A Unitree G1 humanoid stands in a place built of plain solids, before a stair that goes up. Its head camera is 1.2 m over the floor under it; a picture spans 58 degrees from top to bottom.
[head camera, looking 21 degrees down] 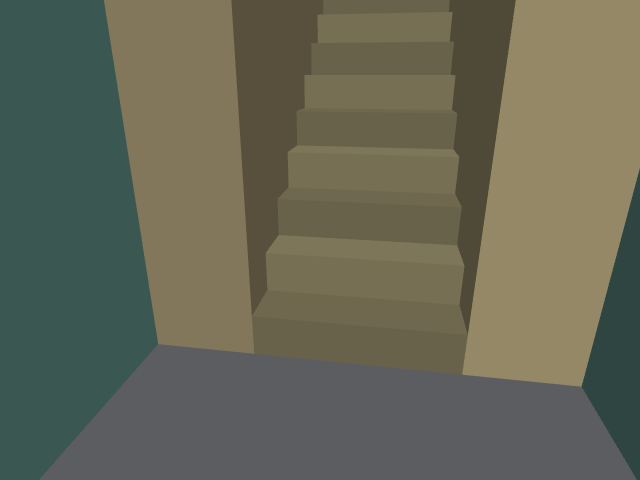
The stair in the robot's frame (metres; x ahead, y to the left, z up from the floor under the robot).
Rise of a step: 0.20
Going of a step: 0.25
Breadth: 0.94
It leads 9 degrees to the right of straight ahead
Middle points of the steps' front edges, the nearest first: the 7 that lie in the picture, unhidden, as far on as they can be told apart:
1.59 -0.15 0.20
1.84 -0.19 0.40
2.09 -0.23 0.60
2.34 -0.27 0.80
2.59 -0.32 0.99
2.84 -0.36 1.19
3.09 -0.40 1.39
